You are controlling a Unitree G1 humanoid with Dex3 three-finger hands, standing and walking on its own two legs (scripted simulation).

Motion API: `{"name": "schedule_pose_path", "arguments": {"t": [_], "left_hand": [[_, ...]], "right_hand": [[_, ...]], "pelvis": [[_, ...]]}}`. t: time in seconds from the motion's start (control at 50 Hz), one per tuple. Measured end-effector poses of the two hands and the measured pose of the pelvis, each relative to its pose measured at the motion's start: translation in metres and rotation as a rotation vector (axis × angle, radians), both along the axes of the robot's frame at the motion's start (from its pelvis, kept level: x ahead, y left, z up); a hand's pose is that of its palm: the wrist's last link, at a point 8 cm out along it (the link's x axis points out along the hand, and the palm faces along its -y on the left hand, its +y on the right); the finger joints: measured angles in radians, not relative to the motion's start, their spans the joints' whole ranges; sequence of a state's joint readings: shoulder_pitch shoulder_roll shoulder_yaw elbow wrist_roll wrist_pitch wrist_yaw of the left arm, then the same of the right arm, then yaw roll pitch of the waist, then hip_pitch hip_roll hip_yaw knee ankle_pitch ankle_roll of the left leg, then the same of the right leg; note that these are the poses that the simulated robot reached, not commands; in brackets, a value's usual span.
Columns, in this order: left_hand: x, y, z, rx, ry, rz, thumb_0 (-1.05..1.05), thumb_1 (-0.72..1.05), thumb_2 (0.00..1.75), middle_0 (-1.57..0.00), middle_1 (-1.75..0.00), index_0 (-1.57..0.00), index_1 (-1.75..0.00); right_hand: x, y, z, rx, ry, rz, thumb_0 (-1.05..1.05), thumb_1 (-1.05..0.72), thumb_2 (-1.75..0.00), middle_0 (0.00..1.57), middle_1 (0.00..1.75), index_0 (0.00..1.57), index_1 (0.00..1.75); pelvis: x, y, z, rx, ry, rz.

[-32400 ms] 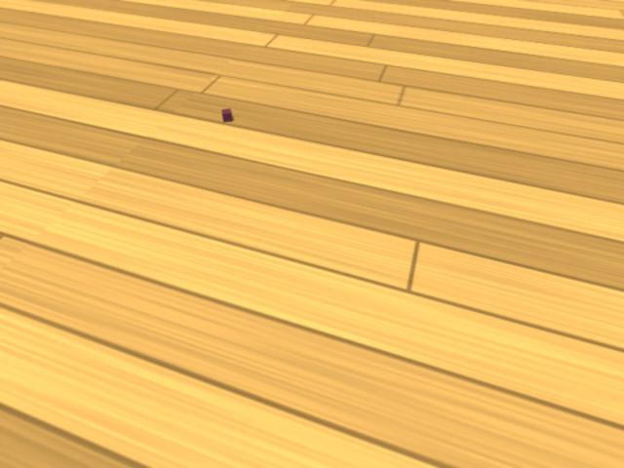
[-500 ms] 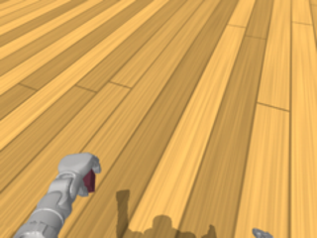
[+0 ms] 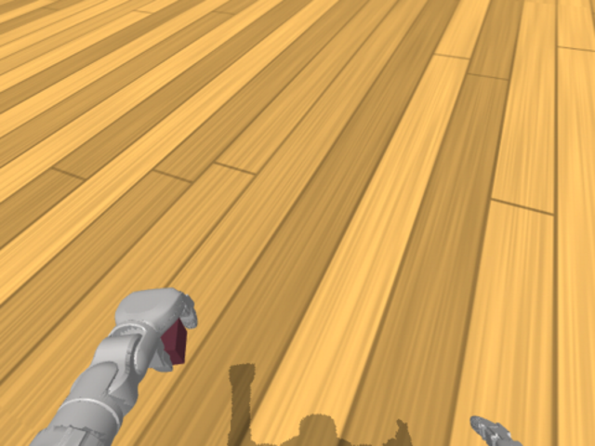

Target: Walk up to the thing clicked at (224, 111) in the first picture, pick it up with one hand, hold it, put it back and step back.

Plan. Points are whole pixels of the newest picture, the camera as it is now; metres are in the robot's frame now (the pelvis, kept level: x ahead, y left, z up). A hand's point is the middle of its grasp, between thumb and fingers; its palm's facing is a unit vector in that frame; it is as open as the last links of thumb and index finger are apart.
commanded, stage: hold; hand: left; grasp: from above
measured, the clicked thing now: (164, 342) +0.31 +0.23 -0.07
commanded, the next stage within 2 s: crouch in 1.06 s
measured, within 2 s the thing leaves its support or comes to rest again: neither
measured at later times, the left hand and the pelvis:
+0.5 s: hand (155, 341) +0.29 +0.22 -0.03, palm faces -0.44 -0.05 -0.90, open 8.0 cm; pelvis -0.01 +0.00 +0.01, yaw +0 degrees
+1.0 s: hand (154, 340) +0.29 +0.22 -0.03, palm faces -0.45 -0.05 -0.89, open 8.0 cm; pelvis +0.00 +0.00 +0.01, yaw +0 degrees
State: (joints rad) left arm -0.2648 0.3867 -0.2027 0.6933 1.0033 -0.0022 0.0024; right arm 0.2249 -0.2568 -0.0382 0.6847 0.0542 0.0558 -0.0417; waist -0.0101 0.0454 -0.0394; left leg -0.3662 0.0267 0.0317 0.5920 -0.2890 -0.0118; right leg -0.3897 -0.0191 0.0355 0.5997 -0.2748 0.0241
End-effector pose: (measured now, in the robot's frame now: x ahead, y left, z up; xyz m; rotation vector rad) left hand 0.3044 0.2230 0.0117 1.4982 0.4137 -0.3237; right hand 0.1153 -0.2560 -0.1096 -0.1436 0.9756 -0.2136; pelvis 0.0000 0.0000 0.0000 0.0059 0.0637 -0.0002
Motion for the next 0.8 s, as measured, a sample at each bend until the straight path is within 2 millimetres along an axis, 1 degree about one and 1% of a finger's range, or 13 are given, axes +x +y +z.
{"name": "schedule_pose_path", "arguments": {"t": [0.26,0.52,0.7,0.8], "left_hand": [[-0.009,-0.003,0.008,-0.007,-0.005,-0.012,-0.02,0.20,0.29,-0.95,-0.29,-0.97,-0.31],[-0.011,0.000,0.020,-0.007,-0.016,-0.009,-0.02,0.20,0.29,-0.95,-0.29,-0.97,-0.32],[-0.017,0.001,0.018,-0.012,0.003,-0.013,-0.02,0.21,0.29,-0.95,-0.29,-0.97,-0.32],[-0.016,0.001,0.017,-0.009,0.001,-0.015,-0.02,0.21,0.29,-0.95,-0.29,-0.97,-0.32]], "right_hand": [[0.007,0.000,0.008,-0.004,-0.031,0.008,0.01,-0.90,-0.90,0.20,0.30,0.20,0.30],[0.013,0.007,0.013,0.007,-0.060,0.013,0.01,-0.90,-0.90,0.20,0.30,0.20,0.30],[0.017,0.011,0.014,0.014,-0.067,0.024,0.01,-0.90,-0.90,0.20,0.30,0.20,0.30],[0.018,0.011,0.013,0.011,-0.057,0.029,0.01,-0.91,-0.90,0.20,0.30,0.21,0.30]], "pelvis": [[-0.004,-0.001,0.003,0.002,-0.025,-0.001],[-0.006,0.001,0.006,0.002,-0.047,-0.005],[-0.006,0.002,0.008,0.002,-0.052,-0.005],[-0.005,0.001,0.008,0.003,-0.051,-0.002]]}}
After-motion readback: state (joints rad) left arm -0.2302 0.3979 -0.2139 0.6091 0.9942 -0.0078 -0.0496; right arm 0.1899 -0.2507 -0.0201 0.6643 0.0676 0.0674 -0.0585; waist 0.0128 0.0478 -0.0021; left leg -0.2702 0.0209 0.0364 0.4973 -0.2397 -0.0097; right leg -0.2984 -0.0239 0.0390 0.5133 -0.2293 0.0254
